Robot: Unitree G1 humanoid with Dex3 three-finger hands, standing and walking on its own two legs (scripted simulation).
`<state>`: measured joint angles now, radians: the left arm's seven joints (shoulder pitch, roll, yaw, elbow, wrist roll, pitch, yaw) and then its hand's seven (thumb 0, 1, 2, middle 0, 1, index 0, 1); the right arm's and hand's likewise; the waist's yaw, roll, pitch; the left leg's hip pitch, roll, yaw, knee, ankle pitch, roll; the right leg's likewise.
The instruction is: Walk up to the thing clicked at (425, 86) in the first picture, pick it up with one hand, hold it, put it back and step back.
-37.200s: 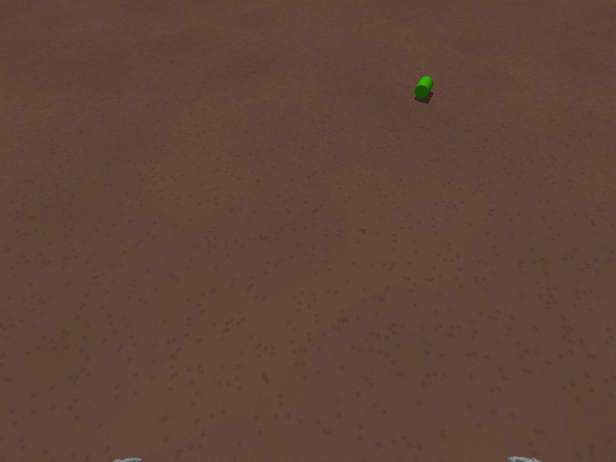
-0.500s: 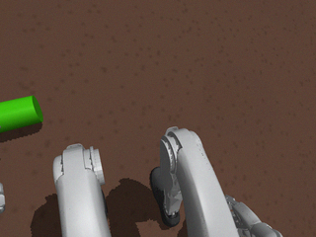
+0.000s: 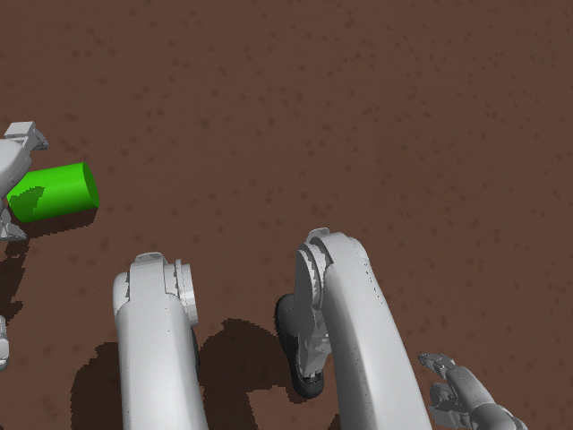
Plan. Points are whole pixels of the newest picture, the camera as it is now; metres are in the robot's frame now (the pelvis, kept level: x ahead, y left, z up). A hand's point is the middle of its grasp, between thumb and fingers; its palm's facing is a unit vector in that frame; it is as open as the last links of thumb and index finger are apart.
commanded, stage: withdraw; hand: left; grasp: from above
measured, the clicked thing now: (55, 192) +0.48 +0.33 -0.31
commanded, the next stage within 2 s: home in 0.04 s
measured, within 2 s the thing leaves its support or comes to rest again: neither
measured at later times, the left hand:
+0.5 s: hand out of the picture +0.42 +0.32 -0.06, palm faces -0.40 -0.27 -0.87, open 11.5 cm
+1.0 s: hand out of the picture +0.26 +0.25 +0.15, palm faces -0.04 -0.89 -0.45, open 7.5 cm
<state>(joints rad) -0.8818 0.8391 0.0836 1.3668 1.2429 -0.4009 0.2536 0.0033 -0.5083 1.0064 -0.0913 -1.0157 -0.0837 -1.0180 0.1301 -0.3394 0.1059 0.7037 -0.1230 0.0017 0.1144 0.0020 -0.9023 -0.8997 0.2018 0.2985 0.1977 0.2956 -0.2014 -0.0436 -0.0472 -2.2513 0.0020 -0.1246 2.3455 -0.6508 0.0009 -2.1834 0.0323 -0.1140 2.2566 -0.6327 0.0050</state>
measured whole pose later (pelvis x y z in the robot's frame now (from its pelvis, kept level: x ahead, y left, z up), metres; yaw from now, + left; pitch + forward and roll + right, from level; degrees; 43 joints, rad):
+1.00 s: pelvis +0.03 +0.00 +0.24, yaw +6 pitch +24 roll -4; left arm 0.11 0.37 0.03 0.21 0.17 0.24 0.04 0.01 0.88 0.89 -0.21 -0.30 -0.21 -0.30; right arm 0.10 -0.23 0.03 0.55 0.04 -0.10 -0.04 0.01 -0.90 -0.90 0.20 0.30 0.20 0.30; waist -0.06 0.02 -0.20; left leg -1.40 0.01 -0.08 1.57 -0.59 0.00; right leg -1.34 0.03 -0.06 1.51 -0.58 0.00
